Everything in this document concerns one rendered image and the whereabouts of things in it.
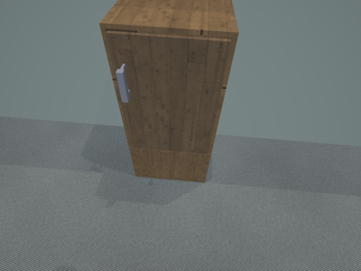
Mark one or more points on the handle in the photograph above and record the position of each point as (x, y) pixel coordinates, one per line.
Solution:
(122, 84)

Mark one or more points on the cupboard door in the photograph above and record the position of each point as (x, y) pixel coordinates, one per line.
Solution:
(175, 83)

